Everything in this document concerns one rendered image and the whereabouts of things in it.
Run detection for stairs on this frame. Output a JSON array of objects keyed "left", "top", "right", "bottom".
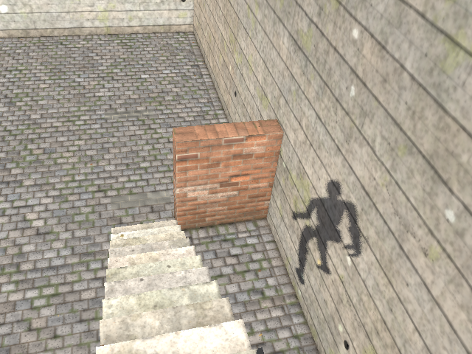
[{"left": 96, "top": 220, "right": 264, "bottom": 354}]

